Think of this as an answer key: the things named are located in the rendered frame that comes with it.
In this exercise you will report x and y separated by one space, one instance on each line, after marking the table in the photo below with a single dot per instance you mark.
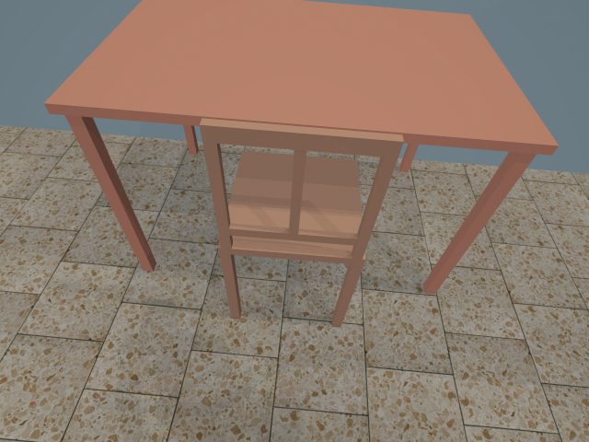
431 76

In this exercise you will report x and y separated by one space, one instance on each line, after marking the chair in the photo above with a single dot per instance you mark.
296 207

